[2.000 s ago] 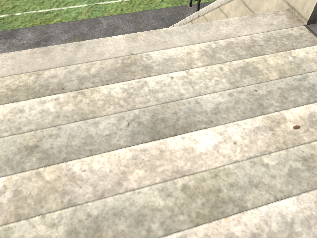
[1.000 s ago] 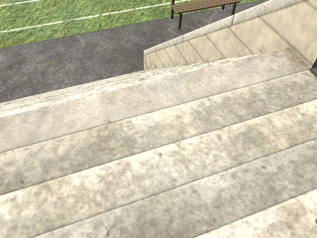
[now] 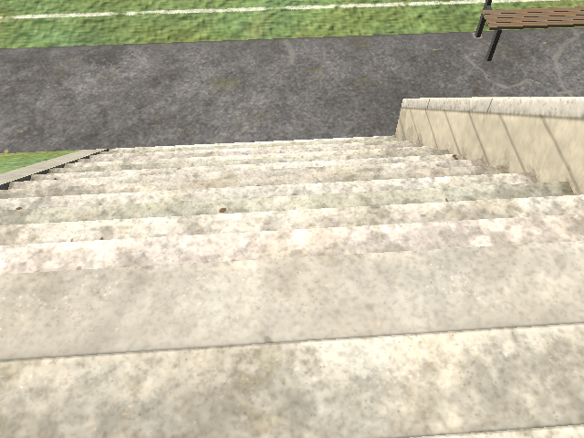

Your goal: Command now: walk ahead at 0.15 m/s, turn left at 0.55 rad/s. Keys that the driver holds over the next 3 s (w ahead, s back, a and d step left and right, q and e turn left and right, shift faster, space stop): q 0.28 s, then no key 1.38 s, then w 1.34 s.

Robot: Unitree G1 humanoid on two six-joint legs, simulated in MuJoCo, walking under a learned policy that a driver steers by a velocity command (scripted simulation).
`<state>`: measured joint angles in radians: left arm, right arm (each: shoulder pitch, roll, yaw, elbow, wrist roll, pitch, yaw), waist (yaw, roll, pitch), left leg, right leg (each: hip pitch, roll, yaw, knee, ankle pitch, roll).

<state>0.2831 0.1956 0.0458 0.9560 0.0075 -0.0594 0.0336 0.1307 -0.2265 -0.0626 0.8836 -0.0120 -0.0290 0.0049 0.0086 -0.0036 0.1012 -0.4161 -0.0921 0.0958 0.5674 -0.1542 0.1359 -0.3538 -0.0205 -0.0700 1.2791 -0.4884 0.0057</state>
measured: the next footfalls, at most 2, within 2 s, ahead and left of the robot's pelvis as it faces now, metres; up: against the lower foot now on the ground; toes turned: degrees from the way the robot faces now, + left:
right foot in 0.52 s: +0.13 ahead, -0.14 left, +0.00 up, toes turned +17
left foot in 0.84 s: +0.03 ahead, +0.06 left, +0.00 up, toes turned +11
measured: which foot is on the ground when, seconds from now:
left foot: down 0.00-0.52, up 0.54-0.82, down 0.84-1.00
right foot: up 0.00-0.50, down 0.52-1.00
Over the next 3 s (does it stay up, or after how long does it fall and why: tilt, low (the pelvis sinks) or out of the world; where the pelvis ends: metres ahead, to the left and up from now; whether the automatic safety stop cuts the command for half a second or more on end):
stays up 0.62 0.06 0.01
